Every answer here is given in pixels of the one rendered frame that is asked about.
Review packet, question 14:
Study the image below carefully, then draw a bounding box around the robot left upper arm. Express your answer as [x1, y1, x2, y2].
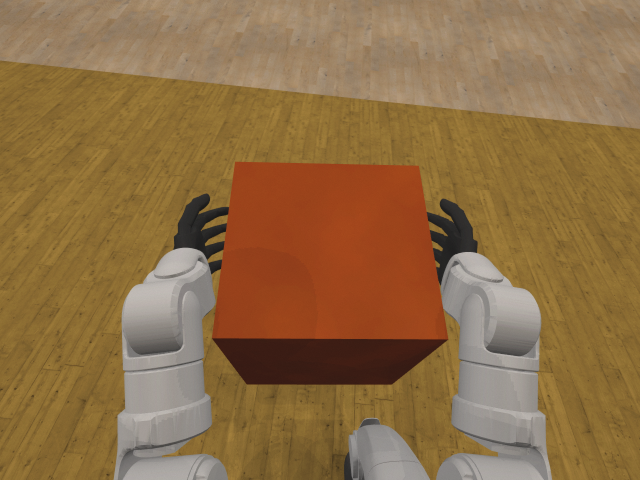
[123, 454, 228, 480]

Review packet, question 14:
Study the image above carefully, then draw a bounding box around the carton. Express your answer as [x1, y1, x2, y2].
[212, 162, 448, 385]

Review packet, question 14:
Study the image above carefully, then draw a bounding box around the robot right thigh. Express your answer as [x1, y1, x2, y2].
[349, 425, 430, 480]

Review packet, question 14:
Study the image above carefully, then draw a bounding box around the robot left hand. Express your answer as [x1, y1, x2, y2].
[173, 194, 229, 275]

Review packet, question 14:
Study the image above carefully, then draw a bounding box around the robot left forearm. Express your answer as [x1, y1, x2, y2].
[114, 248, 216, 480]

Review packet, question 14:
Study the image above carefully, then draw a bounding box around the robot right forearm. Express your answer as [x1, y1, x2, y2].
[441, 252, 552, 480]

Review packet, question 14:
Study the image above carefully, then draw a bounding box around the robot right upper arm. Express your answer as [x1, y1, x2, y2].
[436, 453, 544, 480]

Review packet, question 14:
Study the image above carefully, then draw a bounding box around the robot right hand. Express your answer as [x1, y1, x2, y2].
[427, 199, 478, 285]

